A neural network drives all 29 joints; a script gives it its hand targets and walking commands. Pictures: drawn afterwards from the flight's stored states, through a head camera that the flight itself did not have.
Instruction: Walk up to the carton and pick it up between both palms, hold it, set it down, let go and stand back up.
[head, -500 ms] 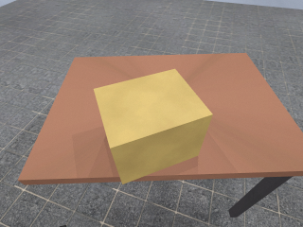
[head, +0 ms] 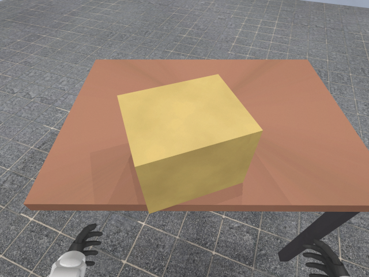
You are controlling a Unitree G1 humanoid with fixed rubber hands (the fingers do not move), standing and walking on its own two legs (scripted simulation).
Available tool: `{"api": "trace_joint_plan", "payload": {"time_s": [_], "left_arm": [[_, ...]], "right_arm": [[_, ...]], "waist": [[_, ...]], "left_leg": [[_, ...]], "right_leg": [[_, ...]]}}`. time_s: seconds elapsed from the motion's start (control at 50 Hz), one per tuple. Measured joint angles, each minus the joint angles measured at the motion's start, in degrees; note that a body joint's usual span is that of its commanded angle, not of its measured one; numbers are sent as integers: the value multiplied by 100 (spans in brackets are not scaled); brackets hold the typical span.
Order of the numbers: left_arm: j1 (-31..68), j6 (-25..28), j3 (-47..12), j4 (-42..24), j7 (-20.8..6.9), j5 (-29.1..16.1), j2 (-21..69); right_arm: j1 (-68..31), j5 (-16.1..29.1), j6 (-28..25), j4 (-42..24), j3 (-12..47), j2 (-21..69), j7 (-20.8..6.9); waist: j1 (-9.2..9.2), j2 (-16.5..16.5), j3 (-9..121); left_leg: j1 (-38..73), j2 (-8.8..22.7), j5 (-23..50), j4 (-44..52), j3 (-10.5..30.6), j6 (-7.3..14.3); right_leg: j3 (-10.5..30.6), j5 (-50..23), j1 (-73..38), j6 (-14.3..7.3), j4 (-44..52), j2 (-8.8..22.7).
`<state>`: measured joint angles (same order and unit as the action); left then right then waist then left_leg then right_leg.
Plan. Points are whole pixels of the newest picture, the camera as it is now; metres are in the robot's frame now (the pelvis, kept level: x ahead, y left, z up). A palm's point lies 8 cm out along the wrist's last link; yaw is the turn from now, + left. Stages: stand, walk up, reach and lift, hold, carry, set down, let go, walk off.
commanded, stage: reach and lift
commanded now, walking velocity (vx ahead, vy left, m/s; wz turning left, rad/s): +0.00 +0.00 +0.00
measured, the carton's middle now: (184, 142) +0.41 +0.03 +0.05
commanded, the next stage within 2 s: none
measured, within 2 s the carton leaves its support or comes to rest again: neither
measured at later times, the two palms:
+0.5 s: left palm (75, 265) +0.16 +0.24 -0.03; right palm out of the picture +0.13 -0.28 -0.04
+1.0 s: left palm (76, 263) +0.15 +0.22 +0.01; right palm (353, 256) +0.17 -0.29 +0.01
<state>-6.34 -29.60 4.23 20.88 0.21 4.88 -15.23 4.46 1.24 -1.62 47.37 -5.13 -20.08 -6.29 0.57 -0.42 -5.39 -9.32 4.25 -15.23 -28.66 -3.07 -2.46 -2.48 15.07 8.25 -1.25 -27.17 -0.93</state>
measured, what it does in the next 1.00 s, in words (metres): stands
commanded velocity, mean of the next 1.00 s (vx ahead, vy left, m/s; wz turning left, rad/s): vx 0.00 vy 0.00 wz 0.00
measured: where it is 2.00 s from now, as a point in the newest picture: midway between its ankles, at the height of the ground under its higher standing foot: outside the picture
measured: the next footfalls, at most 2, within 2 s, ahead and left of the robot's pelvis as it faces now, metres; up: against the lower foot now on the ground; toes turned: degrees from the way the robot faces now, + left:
none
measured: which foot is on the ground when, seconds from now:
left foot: down 0.00-1.00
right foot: down 0.00-1.00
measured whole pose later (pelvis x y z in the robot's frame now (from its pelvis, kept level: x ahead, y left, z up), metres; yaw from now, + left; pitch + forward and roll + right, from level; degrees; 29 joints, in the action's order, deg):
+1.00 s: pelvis +0.00 +0.00 +0.01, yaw -1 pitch -2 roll +0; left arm -26.4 -17.2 1.6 -7.9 10.8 -0.4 -7.2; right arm 18.9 16.6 0.4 17.9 -3.9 -27.7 -16.1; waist -2.4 -1.3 -0.2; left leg -5.3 3.5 -9.4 -16.9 -3.5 -2.2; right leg -1.1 9.4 5.4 -1.6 -16.8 -1.3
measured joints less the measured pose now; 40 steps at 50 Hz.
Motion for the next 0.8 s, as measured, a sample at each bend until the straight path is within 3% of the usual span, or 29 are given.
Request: {"api": "trace_joint_plan", "payload": {"time_s": [0.16,0.26,0.54,0.8], "left_arm": [[-215,-31,346,69,92,-78,-132],[-388,121,236,-351,217,-294,-105],[-945,502,-93,-1249,560,-530,413],[-1705,842,-90,-2285,909,-434,638]], "right_arm": [[339,23,408,-586,157,-354,-118],[511,109,482,-1018,96,-279,-267],[1070,325,516,-1968,-4,-187,-505],[1353,1090,429,-2480,6,-763,-905]], "waist": [[-159,-141,60],[-217,-175,-2],[-123,8,335],[-249,-122,450]], "left_leg": [[307,-28,243,420,4,-8],[247,-40,421,606,15,-6],[402,-140,554,973,-143,101],[442,-116,586,1131,-128,96]], "right_leg": [[-7,-124,-207,-65,201,2],[-15,-284,-133,-73,355,3],[144,-446,-204,36,663,79],[171,-597,-325,24,1017,29]]}}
